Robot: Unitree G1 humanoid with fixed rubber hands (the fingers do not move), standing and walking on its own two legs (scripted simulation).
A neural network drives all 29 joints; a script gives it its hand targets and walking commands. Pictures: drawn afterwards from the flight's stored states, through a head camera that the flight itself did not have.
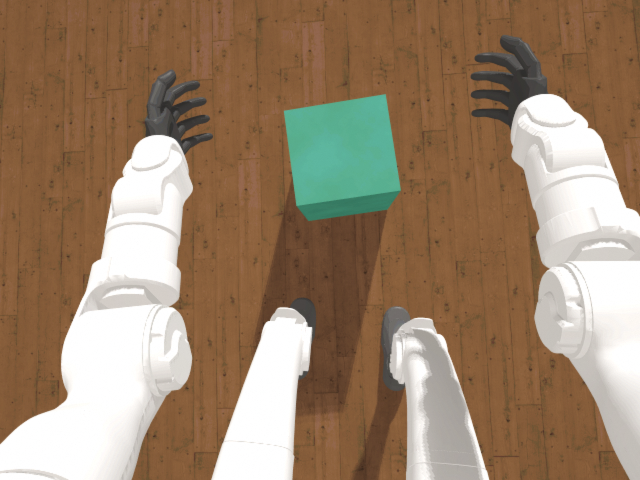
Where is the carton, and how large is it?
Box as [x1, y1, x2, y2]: [284, 94, 400, 220]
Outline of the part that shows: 385,94 284,111 296,205 308,220 387,209 399,192 400,188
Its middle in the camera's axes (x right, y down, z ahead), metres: +0.05 -0.17 +0.90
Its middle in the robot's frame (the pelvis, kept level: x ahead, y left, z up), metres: +0.56 +0.05 -0.54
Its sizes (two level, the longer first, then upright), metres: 0.210 0.200 0.250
